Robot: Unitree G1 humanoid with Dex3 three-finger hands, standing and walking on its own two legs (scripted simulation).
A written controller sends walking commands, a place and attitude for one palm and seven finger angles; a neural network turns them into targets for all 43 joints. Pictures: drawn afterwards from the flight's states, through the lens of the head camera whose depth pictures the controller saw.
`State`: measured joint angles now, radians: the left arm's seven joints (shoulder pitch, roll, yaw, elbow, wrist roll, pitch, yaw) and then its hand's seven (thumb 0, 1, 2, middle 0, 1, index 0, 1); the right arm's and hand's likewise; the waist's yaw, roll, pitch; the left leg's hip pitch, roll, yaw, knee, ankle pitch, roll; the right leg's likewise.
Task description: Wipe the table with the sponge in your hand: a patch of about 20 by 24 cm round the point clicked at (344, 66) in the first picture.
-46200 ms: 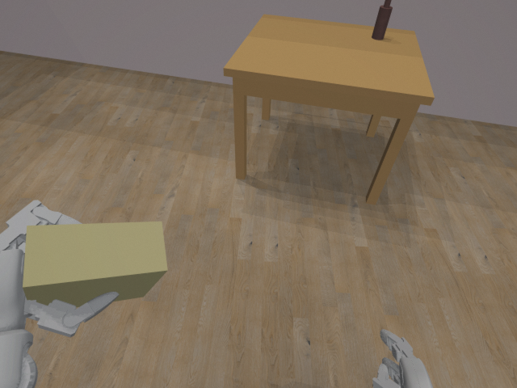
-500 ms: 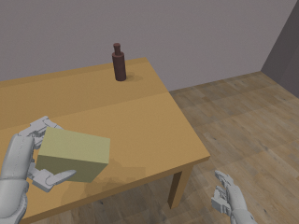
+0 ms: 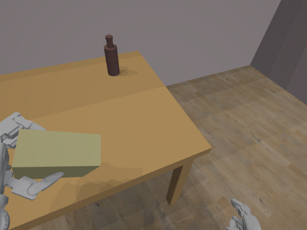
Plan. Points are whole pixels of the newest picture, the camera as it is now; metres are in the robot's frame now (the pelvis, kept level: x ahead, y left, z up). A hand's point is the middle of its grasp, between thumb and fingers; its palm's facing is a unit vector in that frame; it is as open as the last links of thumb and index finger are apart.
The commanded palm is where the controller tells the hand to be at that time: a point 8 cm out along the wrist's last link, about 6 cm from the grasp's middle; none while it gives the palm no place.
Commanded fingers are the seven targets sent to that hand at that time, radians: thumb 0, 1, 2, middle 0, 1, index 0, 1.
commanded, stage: step back with the hand held close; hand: left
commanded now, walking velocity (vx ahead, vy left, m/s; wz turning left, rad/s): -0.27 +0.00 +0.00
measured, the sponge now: (69, 157) +0.23 +0.19 +0.14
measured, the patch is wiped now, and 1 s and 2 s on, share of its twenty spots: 1.00 1.00 1.00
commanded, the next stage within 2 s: stop stepping back and stand still in 0.92 s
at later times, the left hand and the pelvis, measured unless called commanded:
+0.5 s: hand (48, 171) +0.18 +0.20 +0.17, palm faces +0.29 -0.89 -0.36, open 10.2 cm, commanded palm +0.12 +0.26 +0.19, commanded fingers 0.00 0.10 1.30 -1.20 -1.60 -1.20 -1.60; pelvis -0.04 -0.02 +0.00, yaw -2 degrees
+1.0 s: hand out of the picture +0.06 +0.19 +0.18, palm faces +0.30 -0.87 -0.39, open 10.2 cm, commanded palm +0.01 +0.24 +0.19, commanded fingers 0.00 0.10 1.30 -1.20 -1.60 -1.20 -1.60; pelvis -0.17 -0.03 +0.00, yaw -3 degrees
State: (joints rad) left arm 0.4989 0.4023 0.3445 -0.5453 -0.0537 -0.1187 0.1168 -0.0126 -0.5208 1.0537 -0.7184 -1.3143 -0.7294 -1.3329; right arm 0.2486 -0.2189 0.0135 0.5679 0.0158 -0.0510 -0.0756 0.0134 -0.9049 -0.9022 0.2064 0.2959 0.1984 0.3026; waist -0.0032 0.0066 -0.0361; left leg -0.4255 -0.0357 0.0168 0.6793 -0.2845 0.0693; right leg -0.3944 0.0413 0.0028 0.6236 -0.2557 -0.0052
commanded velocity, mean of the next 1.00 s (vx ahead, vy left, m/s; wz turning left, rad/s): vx -0.39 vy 0.00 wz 0.03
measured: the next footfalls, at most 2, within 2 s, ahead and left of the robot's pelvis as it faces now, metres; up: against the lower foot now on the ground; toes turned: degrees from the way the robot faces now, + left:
right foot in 0.38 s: +0.00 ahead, -0.15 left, +0.00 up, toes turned +0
left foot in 0.62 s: +0.00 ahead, +0.09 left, +0.00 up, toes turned -2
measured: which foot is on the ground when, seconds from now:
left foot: down 0.00-0.48, up 0.50-0.60, down 0.62-0.98, up 1.00-1.00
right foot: down 0.00-0.18, up 0.20-0.36, down 0.38-0.64, up 0.66-0.94, down 0.96-1.00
